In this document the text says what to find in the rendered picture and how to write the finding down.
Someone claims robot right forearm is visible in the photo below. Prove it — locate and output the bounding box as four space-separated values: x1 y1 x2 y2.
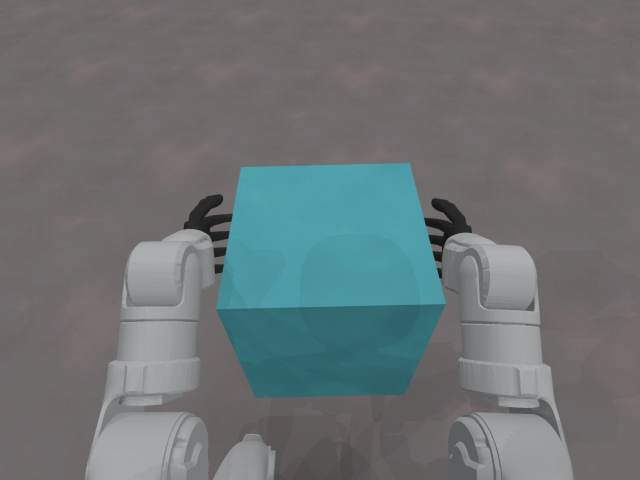
441 233 574 480

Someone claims robot right hand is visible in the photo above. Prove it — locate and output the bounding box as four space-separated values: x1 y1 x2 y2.
424 198 472 279

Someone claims carton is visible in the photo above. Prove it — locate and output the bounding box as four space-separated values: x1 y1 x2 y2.
216 163 446 398

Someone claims robot right upper arm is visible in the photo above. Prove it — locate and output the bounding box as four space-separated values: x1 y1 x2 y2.
448 412 572 480

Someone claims robot left forearm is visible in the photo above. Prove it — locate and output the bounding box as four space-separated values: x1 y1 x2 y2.
85 229 215 480

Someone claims left robot shin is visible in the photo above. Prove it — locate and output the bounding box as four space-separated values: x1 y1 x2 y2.
242 434 263 443

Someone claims robot left upper arm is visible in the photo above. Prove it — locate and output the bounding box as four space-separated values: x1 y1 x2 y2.
87 412 209 480

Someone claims robot left hand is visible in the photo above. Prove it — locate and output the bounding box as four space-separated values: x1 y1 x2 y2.
183 194 233 274

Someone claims robot left thigh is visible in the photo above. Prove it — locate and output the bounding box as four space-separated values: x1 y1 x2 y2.
213 441 276 480

